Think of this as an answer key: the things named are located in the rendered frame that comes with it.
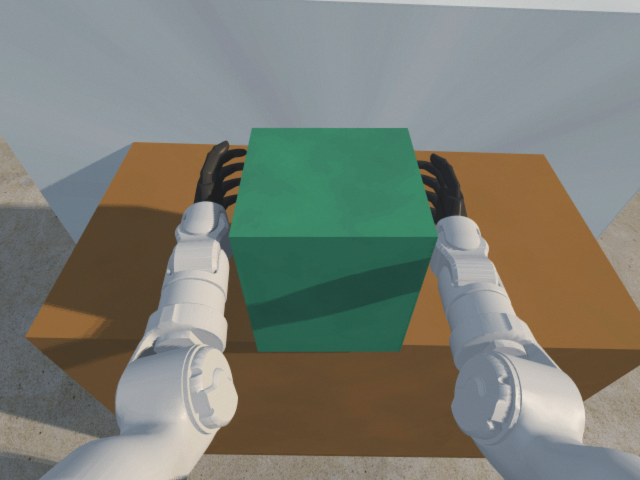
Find robot right forearm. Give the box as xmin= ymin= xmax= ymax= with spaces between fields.
xmin=430 ymin=216 xmax=584 ymax=405

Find left robot hand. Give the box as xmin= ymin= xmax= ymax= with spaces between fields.
xmin=194 ymin=141 xmax=247 ymax=210

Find robot left forearm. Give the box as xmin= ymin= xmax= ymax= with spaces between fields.
xmin=115 ymin=201 xmax=233 ymax=429

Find robot left upper arm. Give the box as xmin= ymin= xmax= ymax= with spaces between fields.
xmin=39 ymin=344 xmax=238 ymax=480

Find robot right upper arm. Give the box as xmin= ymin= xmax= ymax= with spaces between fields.
xmin=451 ymin=351 xmax=640 ymax=480

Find right robot hand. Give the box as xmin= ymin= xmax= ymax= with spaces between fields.
xmin=417 ymin=153 xmax=468 ymax=225

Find carton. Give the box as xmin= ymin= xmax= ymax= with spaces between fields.
xmin=229 ymin=128 xmax=438 ymax=352

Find pedestal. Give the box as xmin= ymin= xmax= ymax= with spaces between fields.
xmin=25 ymin=142 xmax=640 ymax=458

